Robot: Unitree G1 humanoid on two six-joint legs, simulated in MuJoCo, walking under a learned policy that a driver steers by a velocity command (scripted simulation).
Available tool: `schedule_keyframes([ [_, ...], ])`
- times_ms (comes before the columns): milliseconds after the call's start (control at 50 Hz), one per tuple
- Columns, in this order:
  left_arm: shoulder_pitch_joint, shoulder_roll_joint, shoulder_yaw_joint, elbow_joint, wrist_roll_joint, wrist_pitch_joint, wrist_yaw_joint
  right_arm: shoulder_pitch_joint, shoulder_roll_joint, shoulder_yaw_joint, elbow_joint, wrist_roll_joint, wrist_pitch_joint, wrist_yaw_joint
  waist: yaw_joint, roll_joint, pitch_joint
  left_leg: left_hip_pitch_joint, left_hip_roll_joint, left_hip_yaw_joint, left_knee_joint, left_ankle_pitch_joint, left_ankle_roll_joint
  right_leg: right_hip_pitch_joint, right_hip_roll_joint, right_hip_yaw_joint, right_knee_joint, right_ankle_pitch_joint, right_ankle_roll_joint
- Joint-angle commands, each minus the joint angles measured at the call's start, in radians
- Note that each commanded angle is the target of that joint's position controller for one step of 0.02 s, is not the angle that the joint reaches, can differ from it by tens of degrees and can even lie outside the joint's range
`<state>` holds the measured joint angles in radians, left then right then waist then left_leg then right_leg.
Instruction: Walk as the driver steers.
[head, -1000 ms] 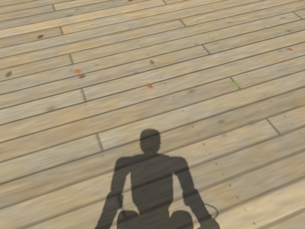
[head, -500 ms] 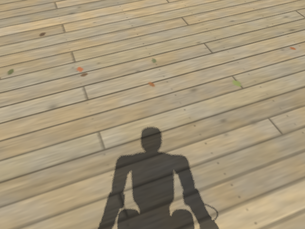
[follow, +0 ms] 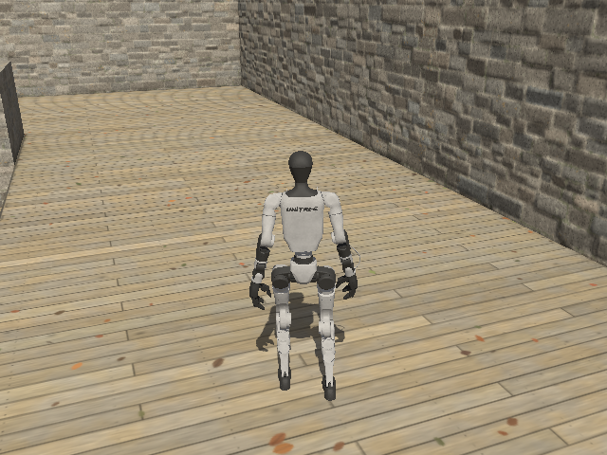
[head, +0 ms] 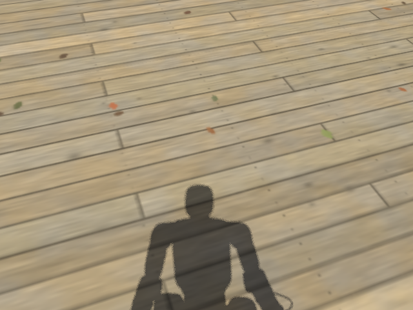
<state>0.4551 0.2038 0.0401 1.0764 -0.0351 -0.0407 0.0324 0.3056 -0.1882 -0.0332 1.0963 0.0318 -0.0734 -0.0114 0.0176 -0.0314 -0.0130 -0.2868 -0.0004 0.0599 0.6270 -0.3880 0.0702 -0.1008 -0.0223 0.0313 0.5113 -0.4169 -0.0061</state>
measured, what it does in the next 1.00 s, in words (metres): walks ahead: right foot, then left foot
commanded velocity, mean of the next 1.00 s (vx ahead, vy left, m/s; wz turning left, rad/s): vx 0.28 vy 0.00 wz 0.00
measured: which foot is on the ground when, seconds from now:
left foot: down 0.00-0.50, up 0.52-0.88, down 0.90-1.00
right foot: down 0.00-0.02, up 0.04-0.48, down 0.50-1.00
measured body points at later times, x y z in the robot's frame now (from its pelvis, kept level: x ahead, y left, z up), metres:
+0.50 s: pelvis +0.24 -0.02 -0.02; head +0.27 -0.02 +0.43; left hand +0.48 +0.19 -0.11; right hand +0.11 -0.26 -0.15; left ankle +0.01 +0.10 -0.72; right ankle +0.38 -0.12 -0.73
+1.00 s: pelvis +0.39 -0.03 +0.01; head +0.39 -0.01 +0.46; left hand +0.46 +0.22 -0.14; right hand +0.47 -0.29 -0.12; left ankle +0.43 +0.10 -0.73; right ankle +0.38 -0.12 -0.73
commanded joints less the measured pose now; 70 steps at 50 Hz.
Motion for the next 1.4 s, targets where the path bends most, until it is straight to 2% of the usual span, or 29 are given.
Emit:
schedule_keyframes([
  [20, -0.128, 0.116, 0.014, -0.089, 0.002, -0.023, -0.009, 0.273, -0.121, -0.049, 0.05, -0.006, -0.027, 0.008, -0.158, 0.079, 0.104, 0.345, 0.071, -0.153, -0.223, 0.074, 0.03, -0.386, -0.046, 0.051, 0.107, 0.116, -0.088],
  [40, -0.121, 0.043, -0.004, -0.126, 0.007, -0.042, -0.006, 0.409, -0.254, -0.079, 0.056, -0.001, -0.031, 0.013, -0.181, 0.356, 0.024, 0.497, 0.312, -0.601, -0.41, -0.034, 0.162, -0.582, 0.079, -0.076, 0.46, 0.008, -0.027],
  [60, -0.128, 0.042, -0.005, -0.137, -0.008, -0.06, -0.009, 0.377, -0.2, -0.054, 0.049, -0.024, -0.045, 0.018, -0.141, 0.292, 0.03, 0.446, 0.412, -0.836, -0.488, -0.133, 0.23, -0.669, 0.061, 0.051, 0.69, -0.11, -0.042],
  [80, -0.144, 0.062, 0.0, -0.144, -0.022, -0.071, -0.018, 0.264, -0.145, -0.036, 0.016, -0.022, -0.056, 0.018, -0.091, 0.175, 0.121, 0.386, 0.406, -0.734, -0.474, -0.121, 0.209, -0.739, -0.003, 0.083, 0.785, -0.038, -0.072],
  [100, -0.152, 0.071, 0.002, -0.139, -0.018, -0.079, -0.025, 0.186, -0.114, -0.024, -0.013, -0.022, -0.058, 0.022, -0.067, 0.117, 0.136, 0.348, 0.347, -0.583, -0.475, -0.066, 0.171, -0.737, -0.048, 0.073, 0.782, 0.065, -0.09],
  [120, -0.164, 0.089, 0.013, -0.138, -0.007, -0.085, -0.027, 0.145, -0.106, -0.017, -0.028, -0.023, -0.054, 0.028, -0.05, 0.085, 0.144, 0.326, 0.301, -0.468, -0.485, 0.038, 0.138, -0.725, -0.077, 0.057, 0.722, 0.144, -0.096],
  [160, -0.185, 0.115, 0.033, -0.137, 0.004, -0.079, -0.037, 0.171, -0.065, 0.0, -0.025, -0.03, -0.039, 0.027, -0.046, 0.109, 0.125, 0.317, 0.22, -0.288, -0.488, 0.27, 0.091, -0.66, -0.099, 0.014, 0.628, 0.221, -0.084],
  [200, -0.219, 0.072, 0.028, -0.146, 0.007, -0.064, -0.047, 0.225, -0.083, 0.001, -0.016, -0.032, -0.028, 0.014, -0.049, 0.108, 0.117, 0.32, 0.204, -0.219, -0.488, 0.412, 0.098, -0.666, -0.098, -0.024, 0.571, 0.251, -0.056],
  [280, -0.438, 0.036, 0.006, -0.233, 0.011, -0.058, -0.051, 0.219, -0.138, -0.004, -0.044, -0.039, -0.016, -0.008, -0.078, 0.095, 0.162, 0.241, 0.195, -0.156, -0.534, 0.438, 0.109, -0.646, -0.075, -0.059, 0.276, 0.375, -0.015],
  [400, -0.583, 0.074, 0.002, -0.298, 0.001, -0.068, -0.077, 0.261, -0.162, -0.021, -0.038, -0.016, -0.014, -0.014, -0.076, 0.114, 0.188, 0.323, 0.244, -0.11, -0.52, 0.5, 0.098, -0.556, -0.034, -0.07, 0.056, 0.436, -0.057],
  [440, -0.53, 0.112, 0.018, -0.294, 0.002, -0.075, -0.083, 0.235, -0.183, -0.031, -0.048, -0.021, -0.007, -0.014, -0.023, 0.138, 0.122, 0.388, 0.257, -0.089, -0.414, 0.769, 0.076, -0.446, 0.004, -0.086, 0.037, 0.387, -0.091],
  [480, -0.264, 0.185, 0.059, -0.218, 0.01, -0.075, -0.075, 0.201, -0.185, -0.031, -0.06, -0.034, 0.013, -0.013, 0.116, 0.164, -0.05, 0.347, 0.195, -0.042, -0.074, 1.096, 0.022, -0.101, 0.073, -0.124, 0.024, 0.417, -0.135],
  [500, -0.098, 0.246, 0.075, -0.177, 0.029, -0.073, -0.065, 0.196, -0.161, -0.019, -0.087, -0.044, 0.012, -0.011, 0.167, 0.102, -0.181, 0.119, 0.141, -0.032, 0.212, 0.845, -0.021, 0.219, -0.082, 0.038, 0.068, 0.601, -0.189],
  [520, -0.022, 0.324, 0.085, -0.152, 0.055, -0.068, -0.067, 0.367, 0.0, 0.026, -0.081, -0.041, -0.005, 0.004, 0.076, -0.205, -0.402, -0.229, -0.075, -0.054, 0.656, -0.063, -0.093, 0.577, -0.401, 0.53, -0.005, 0.726, -0.403],
  [540, -0.028, 0.243, 0.065, -0.146, 0.044, -0.063, -0.069, 0.333, -0.071, 0.008, -0.057, -0.016, -0.032, 0.008, 0.105, -0.138, -0.459, -0.262, -0.088, -0.24, 0.816, -0.227, -0.084, 0.518, -0.395, 0.656, -0.115, 0.756, -0.398],
  [560, -0.159, 0.203, 0.049, -0.163, 0.032, -0.064, -0.067, 0.223, -0.12, -0.008, -0.099, 0.007, -0.041, 0.006, 0.068, -0.122, -0.271, -0.331, -0.024, -0.207, 0.825, -0.182, -0.074, 0.349, -0.358, 0.457, -0.122, 0.812, -0.343],
  [580, -0.265, 0.154, 0.032, -0.184, 0.029, -0.067, -0.067, 0.147, -0.136, -0.01, -0.119, 0.002, -0.041, -0.005, 0.033, -0.018, -0.168, -0.31, 0.037, -0.163, 0.761, -0.105, -0.072, 0.176, -0.314, 0.314, -0.142, 0.88, -0.298],
  [600, -0.314, 0.121, 0.021, -0.185, 0.03, -0.073, -0.071, 0.112, -0.141, -0.022, -0.121, -0.011, -0.031, -0.017, 0.004, 0.027, -0.1, -0.268, 0.067, -0.14, 0.698, -0.07, -0.075, 0.037, -0.272, 0.219, -0.176, 0.914, -0.272],
  [620, -0.327, 0.106, 0.016, -0.173, 0.042, -0.078, -0.072, 0.13, -0.129, -0.028, -0.121, -0.018, -0.016, -0.023, -0.029, 0.007, -0.082, -0.188, 0.095, -0.14, 0.646, -0.039, -0.071, -0.063, -0.239, 0.155, -0.21, 0.92, -0.255],
  [660, -0.333, 0.098, 0.01, -0.148, 0.06, -0.083, -0.073, 0.169, -0.074, -0.025, -0.112, -0.02, 0.012, -0.028, -0.069, -0.01, -0.064, -0.087, 0.099, -0.129, 0.548, -0.006, -0.071, -0.185, -0.21, 0.082, -0.252, 0.956, -0.263],
  [700, -0.354, 0.117, 0.008, -0.135, 0.07, -0.085, -0.063, 0.14, -0.06, -0.023, -0.13, -0.026, 0.029, -0.036, -0.094, -0.034, -0.055, -0.054, 0.101, -0.117, 0.376, 0.04, -0.082, -0.24, -0.186, 0.021, -0.266, 0.982, -0.264],
  [800, -0.319, 0.171, 0.017, -0.109, 0.055, -0.049, -0.035, -0.01, -0.106, -0.03, -0.165, -0.029, 0.064, -0.037, -0.049, -0.05, -0.083, 0.021, 0.086, -0.092, 0.089, 0.211, -0.099, -0.225, -0.179, 0.017, -0.289, 0.623, -0.237],
  [880, -0.301, 0.127, 0.0, -0.091, 0.032, -0.025, -0.027, -0.055, -0.12, -0.04, -0.16, -0.045, 0.07, -0.037, -0.053, -0.02, -0.001, 0.113, 0.065, -0.07, -0.146, 0.265, -0.064, -0.266, -0.128, 0.052, -0.253, 0.165, -0.163],
  [900, -0.259, 0.101, -0.009, -0.077, 0.036, -0.024, -0.027, -0.052, -0.141, -0.043, -0.162, -0.053, 0.067, -0.039, -0.047, 0.015, 0.01, 0.151, 0.108, -0.115, -0.208, 0.357, -0.049, -0.275, -0.096, 0.045, -0.218, 0.112, -0.117],
  [920, -0.199, 0.096, -0.008, -0.069, 0.047, -0.026, -0.028, -0.057, -0.193, -0.051, -0.167, -0.048, 0.065, -0.042, 0.005, 0.099, 0.01, 0.179, 0.166, -0.166, -0.205, 0.475, -0.024, -0.298, -0.029, 0.005, -0.156, 0.065, -0.076],
  [940, -0.14, 0.075, -0.008, -0.061, 0.044, -0.018, -0.022, -0.084, -0.2, -0.054, -0.147, -0.035, 0.063, -0.039, 0.054, 0.211, 0.001, 0.102, 0.162, -0.178, -0.221, 0.31, 0.008, -0.241, 0.02, -0.055, -0.159, 0.085, -0.054],
  [980, -0.21, 0.111, -0.003, -0.065, 0.043, 0.001, -0.009, -0.114, -0.12, -0.041, -0.143, -0.037, 0.053, -0.026, 0.017, 0.15, 0.033, 0.006, 0.106, -0.146, -0.25, 0.194, -0.028, -0.153, 0.013, -0.064, -0.133, 0.152, -0.038],
  [1120, -0.225, 0.109, 0.0, -0.045, 0.034, 0.012, -0.005, -0.088, -0.124, -0.043, -0.1, -0.03, 0.036, -0.026, -0.006, 0.07, -0.033, 0.115, 0.077, -0.105, -0.168, 0.479, -0.031, -0.104, -0.014, -0.049, -0.092, 0.351, -0.041],
  [1400, -0.208, 0.098, 0.003, 0.002, 0.033, 0.033, 0.003, -0.1, -0.107, -0.041, -0.052, -0.029, 0.062, -0.031, -0.011, 0.032, 0.013, 0.12, 0.053, -0.08, -0.169, 0.445, -0.034, -0.089, -0.022, -0.045, -0.09, 0.374, -0.028],
])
